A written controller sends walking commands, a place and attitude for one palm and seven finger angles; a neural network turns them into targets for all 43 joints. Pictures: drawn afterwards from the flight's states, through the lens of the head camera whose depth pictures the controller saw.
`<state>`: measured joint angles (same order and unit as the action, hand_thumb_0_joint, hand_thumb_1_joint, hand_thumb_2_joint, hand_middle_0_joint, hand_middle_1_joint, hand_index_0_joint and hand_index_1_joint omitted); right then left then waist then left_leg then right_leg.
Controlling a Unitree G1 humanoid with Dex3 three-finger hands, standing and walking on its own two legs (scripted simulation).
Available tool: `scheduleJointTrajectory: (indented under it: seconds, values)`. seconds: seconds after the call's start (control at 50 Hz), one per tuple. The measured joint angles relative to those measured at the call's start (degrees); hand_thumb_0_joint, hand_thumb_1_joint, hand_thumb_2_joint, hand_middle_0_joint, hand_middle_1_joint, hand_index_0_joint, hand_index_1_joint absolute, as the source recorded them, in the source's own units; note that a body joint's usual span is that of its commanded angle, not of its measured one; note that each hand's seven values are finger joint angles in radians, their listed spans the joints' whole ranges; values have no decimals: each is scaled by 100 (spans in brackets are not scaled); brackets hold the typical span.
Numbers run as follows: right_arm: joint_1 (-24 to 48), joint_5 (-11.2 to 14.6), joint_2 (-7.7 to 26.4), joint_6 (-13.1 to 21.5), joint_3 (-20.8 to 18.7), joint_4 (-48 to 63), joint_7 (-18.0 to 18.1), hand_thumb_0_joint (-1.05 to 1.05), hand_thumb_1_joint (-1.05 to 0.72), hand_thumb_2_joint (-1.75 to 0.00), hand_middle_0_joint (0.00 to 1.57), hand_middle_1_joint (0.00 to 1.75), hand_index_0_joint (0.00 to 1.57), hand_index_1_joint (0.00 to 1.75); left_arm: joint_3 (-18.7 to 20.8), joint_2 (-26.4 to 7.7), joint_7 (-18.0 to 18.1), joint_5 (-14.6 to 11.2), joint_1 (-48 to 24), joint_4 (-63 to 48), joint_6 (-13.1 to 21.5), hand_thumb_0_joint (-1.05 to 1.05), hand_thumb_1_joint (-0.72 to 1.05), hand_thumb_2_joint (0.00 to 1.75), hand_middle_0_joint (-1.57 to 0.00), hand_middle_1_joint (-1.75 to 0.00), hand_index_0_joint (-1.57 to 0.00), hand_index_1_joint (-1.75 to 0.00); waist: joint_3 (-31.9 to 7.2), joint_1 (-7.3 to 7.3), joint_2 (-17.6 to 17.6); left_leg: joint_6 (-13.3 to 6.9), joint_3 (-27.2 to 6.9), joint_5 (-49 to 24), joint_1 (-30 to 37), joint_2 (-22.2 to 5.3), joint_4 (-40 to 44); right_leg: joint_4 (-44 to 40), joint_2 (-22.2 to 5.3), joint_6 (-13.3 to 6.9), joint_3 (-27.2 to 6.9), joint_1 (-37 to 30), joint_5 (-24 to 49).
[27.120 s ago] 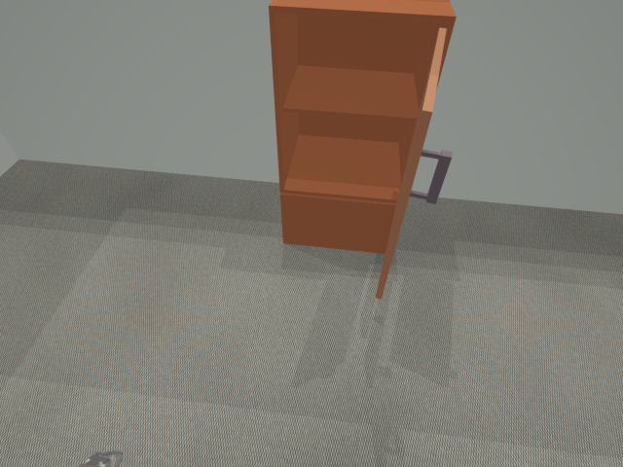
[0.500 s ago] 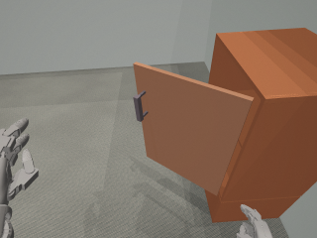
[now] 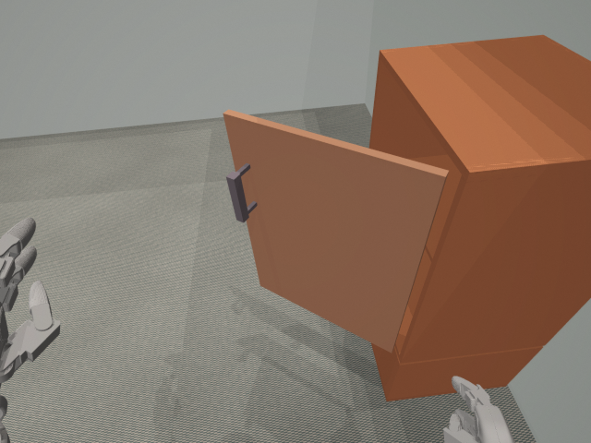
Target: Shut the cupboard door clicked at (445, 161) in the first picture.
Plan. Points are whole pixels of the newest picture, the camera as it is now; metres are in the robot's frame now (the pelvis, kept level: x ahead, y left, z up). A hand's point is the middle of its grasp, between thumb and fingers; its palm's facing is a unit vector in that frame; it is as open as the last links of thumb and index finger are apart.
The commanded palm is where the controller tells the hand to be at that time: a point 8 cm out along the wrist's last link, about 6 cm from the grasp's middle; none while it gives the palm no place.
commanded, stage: step back with the hand held close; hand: left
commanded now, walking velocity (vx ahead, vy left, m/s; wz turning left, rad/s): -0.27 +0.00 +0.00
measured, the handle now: (243, 192) +0.62 +0.17 -0.03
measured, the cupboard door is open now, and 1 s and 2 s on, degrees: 52 52 52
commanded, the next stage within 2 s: stop stepping back and stand still in 1.28 s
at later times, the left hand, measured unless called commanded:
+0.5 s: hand (3, 368) +0.15 +0.30 +0.15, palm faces +0.39 -0.78 -0.49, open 7.4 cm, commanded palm +0.09 +0.33 +0.17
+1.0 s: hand out of the picture +0.08 +0.28 +0.16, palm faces +0.46 -0.78 -0.43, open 7.4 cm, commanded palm +0.01 +0.33 +0.17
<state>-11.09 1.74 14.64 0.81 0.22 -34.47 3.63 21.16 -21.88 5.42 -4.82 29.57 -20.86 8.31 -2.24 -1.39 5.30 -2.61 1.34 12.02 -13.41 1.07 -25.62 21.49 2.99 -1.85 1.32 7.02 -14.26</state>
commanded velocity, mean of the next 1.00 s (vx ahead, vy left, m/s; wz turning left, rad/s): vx -0.32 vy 0.00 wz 0.00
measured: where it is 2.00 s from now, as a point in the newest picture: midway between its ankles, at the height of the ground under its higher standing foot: outside the picture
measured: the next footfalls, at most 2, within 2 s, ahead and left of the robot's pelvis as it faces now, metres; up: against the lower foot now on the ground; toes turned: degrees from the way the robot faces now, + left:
right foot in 1.32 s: -0.24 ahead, -0.11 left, +0.00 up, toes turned +4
left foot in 1.66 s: -0.07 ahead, +0.13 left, +0.01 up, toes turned +1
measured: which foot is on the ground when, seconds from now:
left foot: down 0.00-1.00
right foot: down 0.00-1.00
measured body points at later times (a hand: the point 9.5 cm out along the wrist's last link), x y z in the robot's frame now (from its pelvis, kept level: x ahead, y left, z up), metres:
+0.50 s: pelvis -0.05 +0.03 -0.01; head -0.04 +0.03 +0.44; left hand +0.13 +0.34 +0.18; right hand +0.12 -0.22 -0.08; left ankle +0.02 +0.09 -0.74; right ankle -0.03 -0.10 -0.74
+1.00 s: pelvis -0.12 +0.02 -0.03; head -0.11 +0.05 +0.42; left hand +0.05 +0.32 +0.19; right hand +0.04 -0.23 -0.10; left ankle +0.01 +0.09 -0.73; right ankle -0.04 -0.10 -0.74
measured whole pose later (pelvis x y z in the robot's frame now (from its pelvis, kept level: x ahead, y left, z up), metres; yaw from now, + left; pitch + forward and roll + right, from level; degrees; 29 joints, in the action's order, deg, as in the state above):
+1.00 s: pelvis -0.12 +0.02 -0.03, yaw +2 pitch +0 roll -2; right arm -13.4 -0.1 12.7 2.2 -0.9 -34.5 3.5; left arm 25.4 -24.6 8.9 -1.2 29.4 -30.6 15.6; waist 0.2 1.3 -0.8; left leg -2.3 2.1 19.4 -31.0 1.4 -40.0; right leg 35.9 2.8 -0.1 -0.4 24.1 -11.8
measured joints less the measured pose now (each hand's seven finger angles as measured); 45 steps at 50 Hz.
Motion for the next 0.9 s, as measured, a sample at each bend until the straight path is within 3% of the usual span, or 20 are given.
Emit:
scheduleJointTrajectory:
  seconds: [0.28,0.6,0.82,0.9]
  values:
    - [43,41,-13,-403,-144,260,112,1,-91,-90,20,29,20,30,101,-360,108,-25,243,-316,62,1,89,90,-21,-31,-22,-30,28,156,-218,-121,138,-100,-446,79,-166,446,-104,127,-101,595,-19]
    - [-145,-52,-117,16,-9,304,132,1,-90,-90,20,30,20,30,391,-298,224,264,86,-513,379,1,89,90,-21,-31,-21,-30,219,84,-380,-292,133,-165,-1084,59,-792,1022,-106,234,-40,1192,81]
    - [-148,-138,-232,160,-18,164,47,1,-90,-90,21,30,21,30,579,-311,209,374,-121,-762,580,1,89,90,-21,-31,-21,-30,375,166,-475,-261,118,-43,-1522,-76,-1375,1622,118,186,-237,1556,-41]
    - [-167,-156,-224,186,-60,118,16,1,-90,-90,21,30,21,30,596,-288,232,384,-67,-863,635,1,88,90,-21,-31,-21,-30,339,176,-518,-185,132,409,-1684,-94,-1578,1689,110,150,-216,1681,15]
